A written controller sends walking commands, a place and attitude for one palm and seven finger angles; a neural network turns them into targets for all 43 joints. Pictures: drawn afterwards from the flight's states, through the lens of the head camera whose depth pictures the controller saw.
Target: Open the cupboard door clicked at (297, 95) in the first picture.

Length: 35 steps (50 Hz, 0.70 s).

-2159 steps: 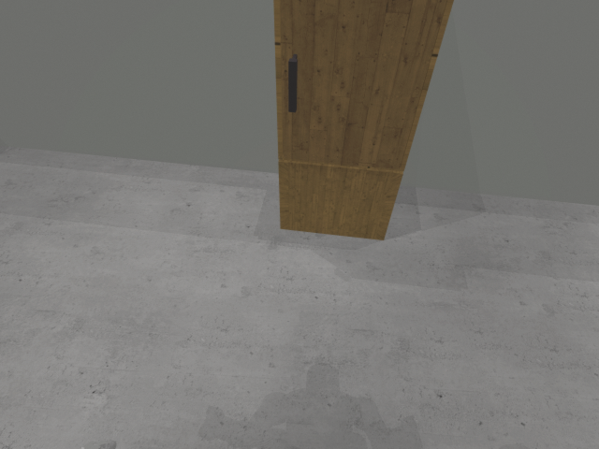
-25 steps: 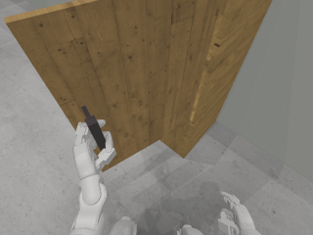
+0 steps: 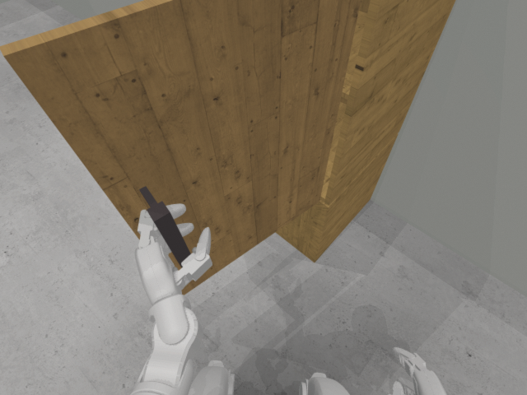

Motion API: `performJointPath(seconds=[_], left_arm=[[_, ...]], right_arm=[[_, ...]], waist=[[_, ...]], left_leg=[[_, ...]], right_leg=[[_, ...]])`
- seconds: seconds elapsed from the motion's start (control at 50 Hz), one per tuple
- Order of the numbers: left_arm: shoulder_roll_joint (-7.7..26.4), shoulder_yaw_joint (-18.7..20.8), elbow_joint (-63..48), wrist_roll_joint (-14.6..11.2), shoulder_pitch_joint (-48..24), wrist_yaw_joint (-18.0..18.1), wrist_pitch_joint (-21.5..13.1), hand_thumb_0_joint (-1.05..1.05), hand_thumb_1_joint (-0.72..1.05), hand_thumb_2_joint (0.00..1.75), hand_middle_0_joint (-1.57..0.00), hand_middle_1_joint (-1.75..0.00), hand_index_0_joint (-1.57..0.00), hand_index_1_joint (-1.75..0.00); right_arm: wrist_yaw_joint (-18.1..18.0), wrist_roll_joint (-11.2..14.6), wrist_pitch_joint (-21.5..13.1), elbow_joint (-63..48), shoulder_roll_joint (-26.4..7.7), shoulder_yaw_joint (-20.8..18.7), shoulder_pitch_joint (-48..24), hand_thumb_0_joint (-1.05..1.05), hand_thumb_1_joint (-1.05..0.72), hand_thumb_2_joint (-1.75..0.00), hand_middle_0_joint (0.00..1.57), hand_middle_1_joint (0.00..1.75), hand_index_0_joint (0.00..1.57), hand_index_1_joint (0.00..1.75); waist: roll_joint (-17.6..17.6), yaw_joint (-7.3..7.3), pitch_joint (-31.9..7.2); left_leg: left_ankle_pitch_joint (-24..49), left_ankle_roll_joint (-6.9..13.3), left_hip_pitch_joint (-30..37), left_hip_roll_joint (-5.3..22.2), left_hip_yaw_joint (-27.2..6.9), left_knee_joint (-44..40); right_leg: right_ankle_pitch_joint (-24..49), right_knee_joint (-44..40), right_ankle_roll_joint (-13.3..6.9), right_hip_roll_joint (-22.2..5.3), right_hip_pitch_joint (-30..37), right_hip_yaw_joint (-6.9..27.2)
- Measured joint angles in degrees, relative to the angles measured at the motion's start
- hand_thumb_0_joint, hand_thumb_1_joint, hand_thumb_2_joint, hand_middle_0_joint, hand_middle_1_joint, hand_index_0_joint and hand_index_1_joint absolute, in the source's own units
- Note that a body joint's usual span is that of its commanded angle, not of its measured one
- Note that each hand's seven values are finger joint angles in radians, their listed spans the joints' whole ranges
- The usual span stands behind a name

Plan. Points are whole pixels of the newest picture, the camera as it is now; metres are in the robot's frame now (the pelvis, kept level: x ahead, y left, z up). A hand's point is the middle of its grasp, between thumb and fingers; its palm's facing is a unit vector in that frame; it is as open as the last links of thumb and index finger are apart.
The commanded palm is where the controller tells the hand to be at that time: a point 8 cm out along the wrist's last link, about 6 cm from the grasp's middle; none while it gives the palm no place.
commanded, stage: open thumb and fingers to let go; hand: left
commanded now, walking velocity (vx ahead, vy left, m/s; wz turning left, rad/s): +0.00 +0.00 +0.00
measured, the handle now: (167, 230) +0.35 +0.16 +0.04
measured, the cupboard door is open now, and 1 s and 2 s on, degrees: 80 83 83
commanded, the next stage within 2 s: slide the hand sideways off the handle in 0.54 s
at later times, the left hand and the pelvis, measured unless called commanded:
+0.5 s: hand (194, 252) +0.32 +0.12 +0.04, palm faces +0.38 -0.93 +0.00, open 14.3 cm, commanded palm +0.27 +0.15 +0.04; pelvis -0.01 +0.03 +0.00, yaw -1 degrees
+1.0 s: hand (192, 282) +0.27 +0.11 +0.04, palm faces -0.07 -1.00 +0.01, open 16.0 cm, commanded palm +0.25 +0.17 +0.04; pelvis -0.01 +0.05 -0.01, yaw -2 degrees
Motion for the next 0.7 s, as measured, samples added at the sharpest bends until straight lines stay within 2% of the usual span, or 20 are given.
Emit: performJointPath(seconds=[0.2,0.3,0.44,0.66,0.68,0.7], left_arm=[[-1.3,-1.2,1.2,2.1,-0.6,1.7,0.3,0.01,-0.18,0.44,-0.32,-1.23,-0.31,-1.24],[-1.5,-2.1,1.7,2.9,-1.5,2.5,0.5,0.0,-0.37,0.36,-0.29,-1.14,-0.3,-1.15],[-1.6,-3.6,1.2,4.1,-1.5,2.8,1.0,0.0,-0.47,0.32,-0.33,-0.96,-0.31,-0.96],[-1.9,-6.0,-0.2,4.9,-1.1,3.4,2.7,-0.01,-0.5,0.3,-0.45,-0.71,-0.43,-0.72],[-1.5,-6.0,-0.6,5.3,-0.8,2.5,2.8,-0.01,-0.5,0.3,-0.45,-0.69,-0.43,-0.7],[-0.6,-5.9,-1.2,5.4,-0.1,-0.1,2.5,-0.01,-0.5,0.3,-0.44,-0.67,-0.41,-0.67]], right_arm=[[0.6,-0.4,-0.4,-0.8,1.2,0.7,-0.1,0.01,-0.91,-0.9,0.2,0.3,0.2,0.3],[0.7,-0.5,-0.4,-1.1,1.6,1.1,-0.7,0.01,-0.9,-0.9,0.2,0.3,0.2,0.3],[0.9,-0.6,-0.4,-1.3,1.9,1.4,-1.1,0.01,-0.9,-0.9,0.2,0.3,0.2,0.3],[1.1,-0.5,-0.5,-1.4,2.0,1.7,-1.4,0.01,-0.9,-0.9,0.2,0.3,0.2,0.3],[1.2,-0.4,-0.5,-1.5,2.0,1.8,-1.4,0.01,-0.9,-0.9,0.2,0.3,0.2,0.3],[1.2,-0.2,-0.4,-1.8,1.9,1.9,-1.3,0.01,-0.9,-0.9,0.2,0.3,0.2,0.3]], waist=[[-0.1,0.29,-0.6],[-0.1,0.31,-0.4],[-0.1,0.62,-0.3],[0.2,0.76,0.0],[0.1,0.66,0.0],[-0.1,0.6,0.0]], left_leg=[[-0.2,0.6,0.0,-0.1,0.5,0.5],[-0.4,1.0,-0.3,-0.1,0.4,1.1],[-0.6,1.6,-0.8,-0.3,0.6,1.8],[-0.5,2.3,-1.3,-0.6,0.4,2.6],[-0.5,2.4,-1.4,-0.6,0.4,2.6],[-0.5,2.5,-1.5,-0.7,0.5,2.7]], right_leg=[[0.4,-0.3,0.8,-0.1,0.2,0.5],[0.6,-0.3,1.2,-0.1,0.2,0.5],[0.8,-0.3,1.8,-0.3,0.1,0.6],[1.2,-0.5,2.5,-0.5,0.2,0.5],[1.3,-0.4,2.6,-0.6,0.1,0.5],[1.3,-0.3,2.6,-0.7,0.0,0.6]])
